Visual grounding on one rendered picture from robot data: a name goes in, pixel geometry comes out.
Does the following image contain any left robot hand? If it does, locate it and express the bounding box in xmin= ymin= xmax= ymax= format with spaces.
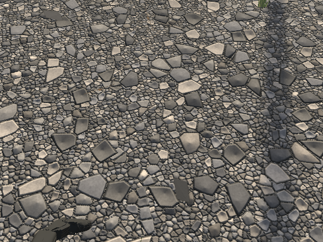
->
xmin=31 ymin=217 xmax=91 ymax=242

